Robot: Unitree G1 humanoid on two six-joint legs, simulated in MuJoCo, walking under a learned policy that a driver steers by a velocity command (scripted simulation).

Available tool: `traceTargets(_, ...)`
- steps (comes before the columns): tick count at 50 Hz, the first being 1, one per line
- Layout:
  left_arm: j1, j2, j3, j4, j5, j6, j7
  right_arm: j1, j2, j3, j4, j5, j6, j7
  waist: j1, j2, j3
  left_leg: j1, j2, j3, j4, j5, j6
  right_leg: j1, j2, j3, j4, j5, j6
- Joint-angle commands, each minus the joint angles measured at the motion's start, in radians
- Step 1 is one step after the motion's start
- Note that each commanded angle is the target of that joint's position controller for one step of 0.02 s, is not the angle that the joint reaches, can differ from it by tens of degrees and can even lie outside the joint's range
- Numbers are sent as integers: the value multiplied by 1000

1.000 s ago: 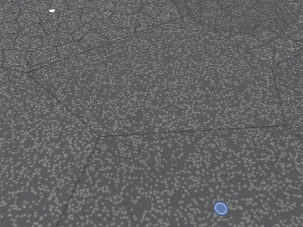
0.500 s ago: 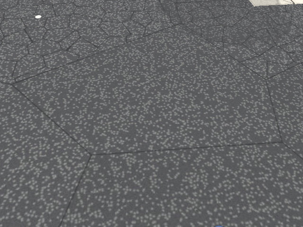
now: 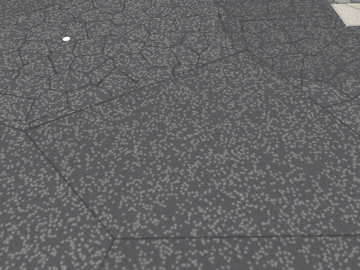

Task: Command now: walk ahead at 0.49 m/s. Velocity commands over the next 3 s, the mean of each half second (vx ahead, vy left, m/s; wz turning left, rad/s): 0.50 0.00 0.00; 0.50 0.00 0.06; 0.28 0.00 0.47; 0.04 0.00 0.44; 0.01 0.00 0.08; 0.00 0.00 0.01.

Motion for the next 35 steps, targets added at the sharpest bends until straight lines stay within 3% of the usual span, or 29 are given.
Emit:
traceTargets(1,-47,147,24,-66,-4,-13,21,-6,-39,-8,-49,-9,-2,4,-39,-75,57,-15,20,-8,-179,177,-20,-83,-275,189,-185,91,-158)
traceTargets(4,19,163,26,-53,-16,-7,28,-126,-22,4,-78,-1,-9,18,4,-75,62,41,-27,38,-363,286,-24,-48,-255,135,-175,110,-129)
traceTargets(7,86,170,29,-28,-24,6,29,-212,-28,10,-109,8,-13,36,34,-78,78,24,-45,38,-451,264,-16,62,-293,140,-133,106,-123)
traceTargets(9,103,176,34,-18,-25,19,31,-237,-44,8,-130,10,-18,49,27,-85,79,14,-53,30,-493,196,7,145,-331,153,-87,135,-111)
traceTargets(11,88,191,41,-20,-24,31,33,-193,-75,-2,-130,12,-23,57,-12,-109,49,96,-78,46,-519,118,35,191,-350,157,-17,263,-90)
traceTargets(12,63,195,41,-28,-22,37,33,-110,-102,-17,-110,10,-26,57,-65,-117,-1,219,-110,74,-538,98,56,189,-328,132,85,431,-72)
traceTargets(13,57,169,32,-35,-15,42,32,63,-151,-44,-57,9,-26,51,-140,-103,-107,450,-128,85,-536,107,88,131,-272,89,286,523,-45)
traceTargets(14,74,127,12,-65,6,41,33,255,-236,-66,-19,-4,-23,41,-193,19,-271,763,65,-138,-510,118,157,-77,-204,33,620,270,-8)
traceTargets(15,197,-9,-24,-63,-4,17,22,301,-286,-76,9,-8,-18,51,-119,296,-386,1066,256,-623,-657,-109,309,-468,-16,65,934,-376,48)
traceTargets(16,129,110,1,-56,-30,-7,19,277,-178,-46,-5,-4,-21,53,-152,172,-340,1037,231,-661,-723,-196,269,-579,-66,195,1048,-423,28)
traceTargets(17,32,161,16,-87,-51,-21,17,187,-139,-33,-23,-3,-24,50,-138,120,-202,910,202,-506,-732,-127,224,-635,-115,177,1057,-330,10)
traceTargets(18,-15,155,16,-95,-47,-24,25,103,-122,-25,-42,-8,-25,49,-106,32,-131,767,168,-388,-754,5,208,-596,-168,149,1018,-235,13)
traceTargets(19,-38,146,22,-97,-30,-19,30,58,-97,-19,-47,-15,-27,52,-80,6,-78,653,133,-303,-784,94,202,-557,-199,143,958,-178,19)
traceTargets(21,-5,107,23,-90,-24,6,30,46,-68,-12,-35,-23,-31,56,-36,35,-61,554,90,-213,-839,153,197,-464,-230,145,890,-126,26)
traceTargets(24,-48,86,24,-108,-17,28,33,91,-102,-21,-9,-17,-34,45,-27,17,-15,521,83,-140,-888,226,216,-513,-241,129,786,-57,51)
traceTargets(27,-156,84,26,-145,-7,27,30,135,-115,-23,11,-14,-24,27,-50,7,17,546,70,-88,-912,237,205,-581,-239,122,616,93,73)
traceTargets(31,-293,63,16,-181,-13,17,18,191,-126,-24,35,-5,-17,16,-92,16,51,553,36,-15,-927,200,174,-528,-196,77,391,251,74)
traceTargets(35,-393,68,10,-220,-22,9,-1,256,-132,-29,75,2,-1,12,-119,18,85,672,84,-15,-887,208,172,-551,-177,74,292,218,54)
Next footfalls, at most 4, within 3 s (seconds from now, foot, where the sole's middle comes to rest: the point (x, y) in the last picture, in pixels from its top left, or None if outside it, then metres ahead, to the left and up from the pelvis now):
0.26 left None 0.34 0.16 -0.78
0.82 right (217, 234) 0.65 -0.08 -0.78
1.36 left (163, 181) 0.89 0.15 -0.78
1.84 right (211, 170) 0.96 -0.06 -0.78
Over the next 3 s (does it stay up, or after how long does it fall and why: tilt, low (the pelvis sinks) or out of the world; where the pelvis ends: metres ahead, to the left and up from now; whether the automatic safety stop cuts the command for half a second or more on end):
stays up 0.84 0.04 -0.01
